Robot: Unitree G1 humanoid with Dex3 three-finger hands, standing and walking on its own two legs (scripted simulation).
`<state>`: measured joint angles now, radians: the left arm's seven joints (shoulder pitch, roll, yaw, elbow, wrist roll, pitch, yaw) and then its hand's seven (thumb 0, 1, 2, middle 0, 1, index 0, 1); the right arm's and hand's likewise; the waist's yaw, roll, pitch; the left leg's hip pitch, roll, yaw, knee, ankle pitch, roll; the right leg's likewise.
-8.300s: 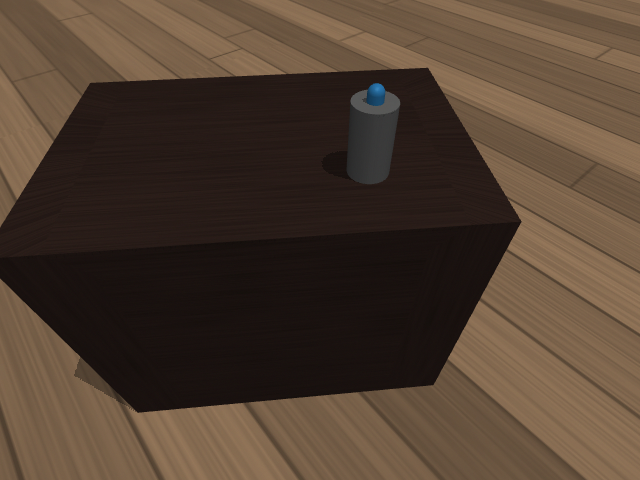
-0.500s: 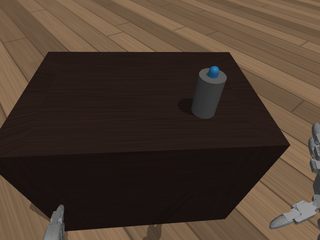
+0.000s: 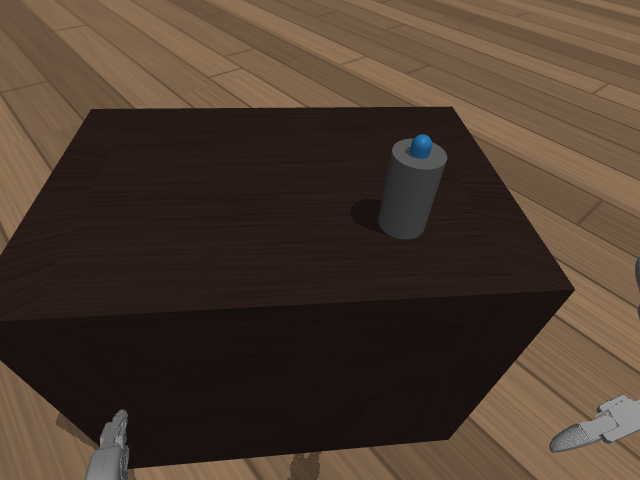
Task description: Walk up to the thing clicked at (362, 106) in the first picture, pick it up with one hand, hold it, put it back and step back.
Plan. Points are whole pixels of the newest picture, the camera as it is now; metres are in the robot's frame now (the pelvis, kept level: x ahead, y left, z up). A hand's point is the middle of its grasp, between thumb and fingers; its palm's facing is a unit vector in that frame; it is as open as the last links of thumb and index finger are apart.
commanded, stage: go down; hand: right
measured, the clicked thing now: (411, 183) +0.56 -0.18 +0.07
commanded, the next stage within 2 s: none
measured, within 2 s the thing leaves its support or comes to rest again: neither
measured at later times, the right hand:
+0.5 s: hand (594, 289) +0.26 -0.28 +0.16, palm faces +0.30 +0.91 -0.29, open 17.6 cm
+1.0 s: hand (592, 261) +0.30 -0.31 +0.15, palm faces +0.18 +0.98 -0.12, open 17.6 cm
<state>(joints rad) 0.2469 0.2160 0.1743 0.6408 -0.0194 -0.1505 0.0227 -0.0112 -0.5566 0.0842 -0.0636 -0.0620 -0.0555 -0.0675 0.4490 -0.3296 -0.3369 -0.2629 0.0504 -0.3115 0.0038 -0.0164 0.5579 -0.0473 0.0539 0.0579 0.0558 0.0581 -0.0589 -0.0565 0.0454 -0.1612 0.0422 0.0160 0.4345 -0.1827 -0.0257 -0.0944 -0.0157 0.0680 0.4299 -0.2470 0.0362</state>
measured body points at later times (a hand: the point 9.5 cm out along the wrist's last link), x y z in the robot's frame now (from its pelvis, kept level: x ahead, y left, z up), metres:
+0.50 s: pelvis +0.01 +0.00 +0.00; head -0.01 +0.02 +0.45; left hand +0.18 +0.26 -0.09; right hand +0.23 -0.33 +0.17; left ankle +0.04 +0.14 -0.74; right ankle +0.00 -0.15 -0.74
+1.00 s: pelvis +0.02 -0.01 +0.00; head +0.01 +0.00 +0.45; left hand +0.19 +0.25 -0.09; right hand +0.28 -0.36 +0.16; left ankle +0.04 +0.14 -0.74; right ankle +0.00 -0.15 -0.74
